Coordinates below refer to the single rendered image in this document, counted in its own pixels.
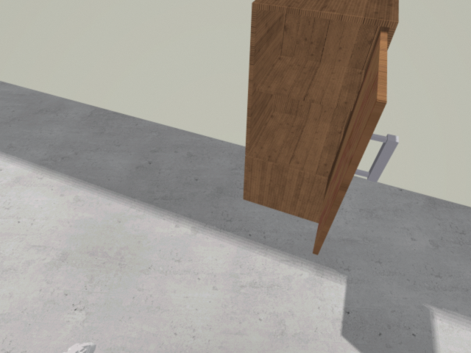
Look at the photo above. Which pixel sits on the cupboard door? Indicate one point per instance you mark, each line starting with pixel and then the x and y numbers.
pixel 368 107

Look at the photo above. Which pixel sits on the handle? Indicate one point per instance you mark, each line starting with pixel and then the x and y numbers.
pixel 389 145

